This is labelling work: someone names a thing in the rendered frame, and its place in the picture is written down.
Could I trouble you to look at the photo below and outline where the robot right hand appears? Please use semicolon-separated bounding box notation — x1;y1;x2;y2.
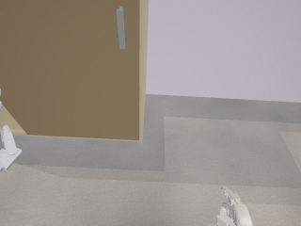
216;186;253;226

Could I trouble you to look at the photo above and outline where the wardrobe door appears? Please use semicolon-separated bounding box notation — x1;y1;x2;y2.
0;105;23;130
0;0;140;140

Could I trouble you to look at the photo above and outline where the robot left hand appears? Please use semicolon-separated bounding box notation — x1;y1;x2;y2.
0;89;22;172

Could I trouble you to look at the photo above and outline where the handle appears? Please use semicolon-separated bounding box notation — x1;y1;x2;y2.
116;6;126;49

